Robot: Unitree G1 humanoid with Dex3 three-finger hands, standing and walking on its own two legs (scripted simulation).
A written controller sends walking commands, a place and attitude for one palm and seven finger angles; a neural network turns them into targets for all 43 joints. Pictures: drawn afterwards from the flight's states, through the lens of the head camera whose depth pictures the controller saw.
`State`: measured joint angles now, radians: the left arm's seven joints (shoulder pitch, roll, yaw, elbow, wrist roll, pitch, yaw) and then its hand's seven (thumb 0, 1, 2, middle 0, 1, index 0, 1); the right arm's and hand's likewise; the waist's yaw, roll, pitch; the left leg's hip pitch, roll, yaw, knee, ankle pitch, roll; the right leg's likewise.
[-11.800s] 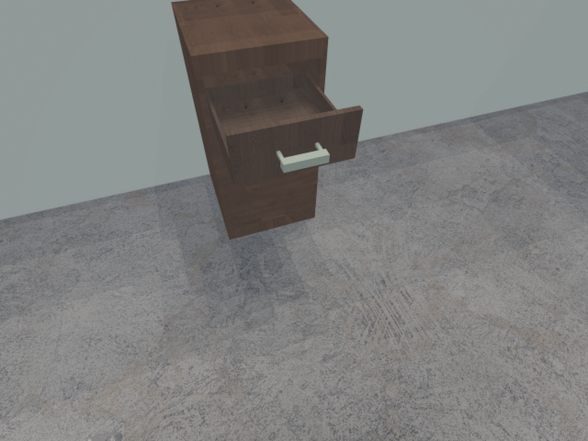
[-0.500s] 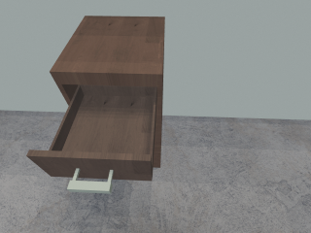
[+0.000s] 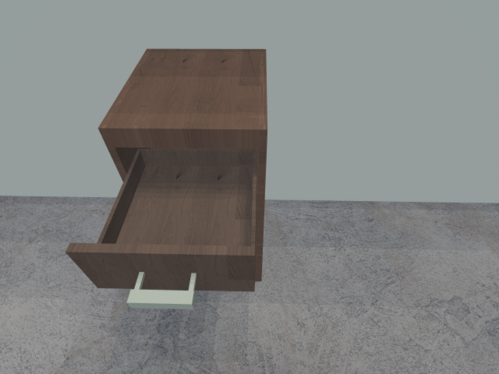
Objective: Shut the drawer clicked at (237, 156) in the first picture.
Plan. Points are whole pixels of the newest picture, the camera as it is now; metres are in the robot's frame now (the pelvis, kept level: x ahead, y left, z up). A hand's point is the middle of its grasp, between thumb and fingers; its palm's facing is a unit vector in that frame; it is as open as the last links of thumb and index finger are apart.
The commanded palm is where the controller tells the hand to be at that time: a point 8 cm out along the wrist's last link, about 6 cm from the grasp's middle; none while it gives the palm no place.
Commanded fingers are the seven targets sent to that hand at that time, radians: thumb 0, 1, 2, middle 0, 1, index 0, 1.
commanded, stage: come to a stop and stand still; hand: left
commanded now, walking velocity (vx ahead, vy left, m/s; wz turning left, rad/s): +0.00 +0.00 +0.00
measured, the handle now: (164, 288) +0.30 +0.19 -0.10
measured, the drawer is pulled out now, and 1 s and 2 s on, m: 0.30 0.30 0.28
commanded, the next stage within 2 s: look again from close up in 0.68 s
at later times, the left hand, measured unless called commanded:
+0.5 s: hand out of the picture +0.04 +0.16 -0.17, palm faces +0.02 -0.98 -0.21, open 7.3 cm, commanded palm none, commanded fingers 0.00 0.90 0.90 -0.20 -0.30 -0.20 -0.30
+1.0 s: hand out of the picture +0.04 +0.16 -0.17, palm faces +0.02 -0.98 -0.20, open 7.3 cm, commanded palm none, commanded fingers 0.00 0.90 0.90 -0.20 -0.30 -0.20 -0.30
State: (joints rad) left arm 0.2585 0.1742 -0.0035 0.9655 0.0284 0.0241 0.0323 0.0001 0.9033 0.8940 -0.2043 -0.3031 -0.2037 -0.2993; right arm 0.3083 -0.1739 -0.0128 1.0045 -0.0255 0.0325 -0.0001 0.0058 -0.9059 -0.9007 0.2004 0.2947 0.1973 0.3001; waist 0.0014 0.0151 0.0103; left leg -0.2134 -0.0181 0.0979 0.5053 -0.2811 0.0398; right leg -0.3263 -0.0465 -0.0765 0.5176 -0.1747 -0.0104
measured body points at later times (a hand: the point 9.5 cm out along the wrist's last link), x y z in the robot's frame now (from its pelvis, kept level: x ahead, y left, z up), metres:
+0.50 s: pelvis +0.04 +0.00 +0.00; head +0.04 -0.01 +0.45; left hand +0.04 +0.22 -0.15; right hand +0.05 -0.23 -0.16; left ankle +0.00 +0.09 -0.73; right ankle +0.06 -0.11 -0.73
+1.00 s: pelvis +0.04 -0.01 +0.01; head +0.04 -0.01 +0.46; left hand +0.04 +0.21 -0.15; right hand +0.02 -0.22 -0.16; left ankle +0.00 +0.09 -0.73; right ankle +0.06 -0.11 -0.73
